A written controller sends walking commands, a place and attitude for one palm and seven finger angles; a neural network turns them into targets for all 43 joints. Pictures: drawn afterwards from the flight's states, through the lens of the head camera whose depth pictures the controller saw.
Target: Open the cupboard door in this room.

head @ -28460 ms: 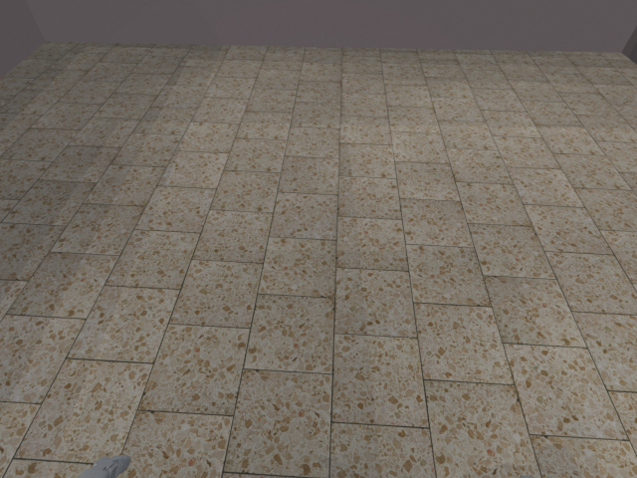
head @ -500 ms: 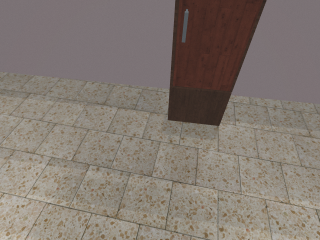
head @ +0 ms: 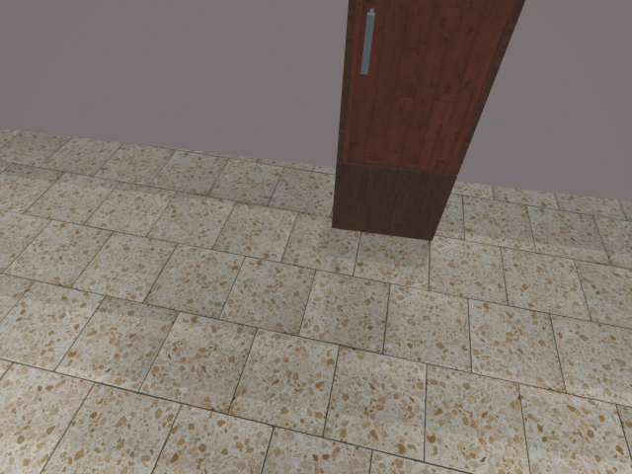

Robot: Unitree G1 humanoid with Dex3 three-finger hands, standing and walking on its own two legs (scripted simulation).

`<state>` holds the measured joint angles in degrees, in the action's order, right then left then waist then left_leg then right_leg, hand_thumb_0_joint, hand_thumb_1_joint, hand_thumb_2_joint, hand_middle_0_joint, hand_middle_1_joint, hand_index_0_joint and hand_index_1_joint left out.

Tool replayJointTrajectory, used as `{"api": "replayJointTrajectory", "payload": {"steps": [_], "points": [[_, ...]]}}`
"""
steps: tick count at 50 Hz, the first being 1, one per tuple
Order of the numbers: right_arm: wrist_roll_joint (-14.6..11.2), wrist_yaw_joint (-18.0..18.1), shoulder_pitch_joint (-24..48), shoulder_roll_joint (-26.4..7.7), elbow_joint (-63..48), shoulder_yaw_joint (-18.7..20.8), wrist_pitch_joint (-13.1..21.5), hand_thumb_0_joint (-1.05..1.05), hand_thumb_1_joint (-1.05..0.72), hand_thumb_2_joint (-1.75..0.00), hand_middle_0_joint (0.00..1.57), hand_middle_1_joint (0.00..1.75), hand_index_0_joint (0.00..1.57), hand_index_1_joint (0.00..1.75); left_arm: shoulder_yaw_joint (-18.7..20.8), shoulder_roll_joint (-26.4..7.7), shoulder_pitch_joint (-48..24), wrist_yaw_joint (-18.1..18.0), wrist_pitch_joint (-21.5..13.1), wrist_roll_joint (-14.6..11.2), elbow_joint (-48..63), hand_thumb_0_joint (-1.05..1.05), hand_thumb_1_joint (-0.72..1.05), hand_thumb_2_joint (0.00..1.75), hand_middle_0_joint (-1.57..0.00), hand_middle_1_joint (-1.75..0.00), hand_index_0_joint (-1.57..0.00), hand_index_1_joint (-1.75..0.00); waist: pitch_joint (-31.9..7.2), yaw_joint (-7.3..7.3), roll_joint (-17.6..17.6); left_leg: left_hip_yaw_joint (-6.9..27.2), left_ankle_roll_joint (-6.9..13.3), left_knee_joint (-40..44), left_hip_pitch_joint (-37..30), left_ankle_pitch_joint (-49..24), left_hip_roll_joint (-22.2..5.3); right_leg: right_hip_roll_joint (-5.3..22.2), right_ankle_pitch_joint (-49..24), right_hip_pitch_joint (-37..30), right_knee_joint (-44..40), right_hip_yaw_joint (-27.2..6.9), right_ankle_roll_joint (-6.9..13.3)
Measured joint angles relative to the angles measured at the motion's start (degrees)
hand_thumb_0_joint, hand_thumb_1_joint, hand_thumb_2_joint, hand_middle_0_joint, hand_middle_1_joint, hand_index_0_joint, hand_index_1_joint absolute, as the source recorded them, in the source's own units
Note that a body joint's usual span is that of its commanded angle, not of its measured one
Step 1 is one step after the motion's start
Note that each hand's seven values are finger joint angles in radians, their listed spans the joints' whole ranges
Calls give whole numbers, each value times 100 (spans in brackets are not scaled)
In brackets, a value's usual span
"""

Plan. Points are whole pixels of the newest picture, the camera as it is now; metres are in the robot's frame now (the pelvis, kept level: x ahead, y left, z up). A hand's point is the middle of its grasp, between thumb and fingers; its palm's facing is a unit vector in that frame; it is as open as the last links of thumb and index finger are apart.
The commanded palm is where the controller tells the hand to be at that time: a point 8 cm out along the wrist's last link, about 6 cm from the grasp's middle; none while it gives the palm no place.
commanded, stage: walk to a spot facing it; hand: left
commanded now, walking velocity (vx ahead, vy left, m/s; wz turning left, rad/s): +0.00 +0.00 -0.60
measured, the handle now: (368, 41) +1.15 -0.07 +0.04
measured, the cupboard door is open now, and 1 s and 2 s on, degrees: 0 0 0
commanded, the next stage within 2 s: turn to face it in 1.36 s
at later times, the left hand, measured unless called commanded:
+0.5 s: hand out of the picture +0.14 +0.16 -0.16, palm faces -0.19 -0.95 -0.26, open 7.4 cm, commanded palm none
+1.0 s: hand (254, 415) +0.24 +0.12 -0.19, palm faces -0.33 -0.93 -0.18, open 7.4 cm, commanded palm none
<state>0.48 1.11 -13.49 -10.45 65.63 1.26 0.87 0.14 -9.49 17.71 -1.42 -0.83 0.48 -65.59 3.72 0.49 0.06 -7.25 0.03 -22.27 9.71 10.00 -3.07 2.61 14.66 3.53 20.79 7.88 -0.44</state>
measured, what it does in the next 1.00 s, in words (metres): walks ahead, turning right: right foot, then left foot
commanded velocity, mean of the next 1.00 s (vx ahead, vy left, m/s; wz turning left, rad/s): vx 0.25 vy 0.00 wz -0.55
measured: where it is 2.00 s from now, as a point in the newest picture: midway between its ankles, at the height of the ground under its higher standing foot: (367, 444)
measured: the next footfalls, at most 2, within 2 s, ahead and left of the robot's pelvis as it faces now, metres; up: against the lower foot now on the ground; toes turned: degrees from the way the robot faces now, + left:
right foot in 0.52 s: +0.07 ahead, -0.15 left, +0.00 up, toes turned -23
left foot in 1.00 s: +0.41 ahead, -0.03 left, +0.00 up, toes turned -22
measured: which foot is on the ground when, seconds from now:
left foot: down 0.00-0.52, up 0.54-0.98, down 1.00-1.00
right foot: down 0.00-0.28, up 0.30-0.50, down 0.52-1.00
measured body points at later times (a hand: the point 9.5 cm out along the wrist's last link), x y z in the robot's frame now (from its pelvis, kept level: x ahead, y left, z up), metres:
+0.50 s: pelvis +0.03 -0.03 -0.02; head +0.06 -0.07 +0.43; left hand +0.15 +0.21 -0.14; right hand -0.02 -0.26 -0.19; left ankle +0.03 +0.12 -0.75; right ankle +0.03 -0.13 -0.74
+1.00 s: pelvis +0.24 -0.07 -0.03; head +0.29 -0.08 +0.42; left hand +0.26 +0.17 -0.18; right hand +0.30 -0.35 -0.14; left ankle +0.37 -0.01 -0.75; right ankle +0.04 -0.13 -0.74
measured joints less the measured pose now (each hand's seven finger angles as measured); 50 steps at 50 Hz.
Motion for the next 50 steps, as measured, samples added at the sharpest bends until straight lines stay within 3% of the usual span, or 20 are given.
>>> {"api": "replayJointTrajectory", "payload": {"steps": [13,16,19,21,25,26,27,29,31,33,38,42,47,50], "points": [[97,6,152,57,-459,178,-160,0,-91,-90,20,30,19,30,247,0,-73,146,298,67,384,0,91,90,-20,-30,-20,-30,-15,24,-66,-441,-7,-990,550,656,-299,-148,491,832,1038,-537,67],[119,-20,36,22,-560,229,-67,0,-91,-90,20,30,20,30,321,-12,-73,223,346,87,512,0,91,90,-20,-30,-20,-30,-74,8,-112,-641,25,-1082,567,692,-373,-130,1151,1308,2099,-543,108],[143,-30,-86,-35,-588,264,54,0,-91,-90,20,30,20,30,392,-24,-164,304,360,101,622,1,91,90,-20,-30,-20,-30,-82,-47,-183,-892,-34,-894,358,737,-428,-10,1263,1822,3145,-388,72],[167,-30,-167,-88,-574,283,80,0,-91,-90,20,30,20,30,431,-30,-267,340,338,95,737,1,91,90,-20,-30,-20,-30,-70,-87,-262,-1019,-113,-759,204,726,-486,87,1217,1978,3153,-258,34],[185,-69,-317,-197,-516,319,18,0,-90,-90,20,30,20,30,475,-88,-448,375,201,72,1027,1,91,90,-20,-30,-20,-30,-68,-107,-411,-1182,-331,-1033,65,1011,-741,144,860,1773,2050,-33,24],[170,-92,-377,-207,-513,320,-12,0,-90,-90,20,30,20,30,475,-140,-458,373,126,74,1109,1,91,90,-20,-30,-20,-30,-96,-84,-411,-1172,-343,-1359,137,1230,-846,108,582,1642,1711,-1,75],[148,-112,-392,-223,-500,318,-73,1,-90,-90,20,30,20,30,473,-170,-492,345,29,84,1141,0,91,90,-20,-30,-20,-30,-106,-42,-436,-953,-342,-1945,338,1678,-909,41,405,1672,1816,27,176],[129,-150,-280,-259,-499,308,-231,1,-91,-90,20,30,20,30,438,-165,-500,242,-91,44,1160,0,91,90,-20,-30,-20,-30,-84,42,-436,-298,-330,-3331,903,2032,-743,-81,596,1633,2001,16,344],[129,-181,-46,-271,-579,313,-270,1,-91,-90,20,30,19,30,411,-135,-388,186,-148,22,1134,0,91,90,-20,-30,-20,-30,-49,113,-359,27,-321,-4297,1423,1694,-536,-184,654,1436,1765,-112,413],[149,-210,222,-271,-752,314,-200,1,-91,-90,20,30,19,30,370,-93,-230,172,-160,25,1042,0,91,90,-20,-30,-20,-30,-10,135,-273,166,-349,-4599,1837,1216,-434,-264,503,1189,1353,-277,401],[149,-251,757,-263,-1198,290,-26,1,-91,-90,20,30,19,30,260,66,172,202,-224,50,767,0,91,90,-20,-30,-20,-30,-2,149,-182,388,-472,-4176,2510,475,-407,-383,262,596,445,-612,383],[130,-263,1057,-249,-1355,252,-16,1,-91,-90,20,30,19,30,223,147,392,183,-265,64,651,0,91,90,-20,-30,-20,-30,43,261,-156,477,-492,-3509,2701,221,-397,-413,335,195,93,-800,302],[102,-262,1317,-154,-1435,151,19,1,-91,-90,20,30,19,30,230,118,561,138,-225,77,573,0,90,90,-20,-30,-20,-30,158,465,-51,357,-377,-2048,2292,229,-202,-363,724,-213,90,-1036,128],[118,-217,1322,-77,-1525,41,206,1,-91,-90,20,30,19,30,275,62,705,136,-156,22,482,0,90,90,-20,-30,-20,-30,141,479,-18,250,-179,-1120,1622,-285,-102,-375,1252,-14,1126,-1203,43]]}}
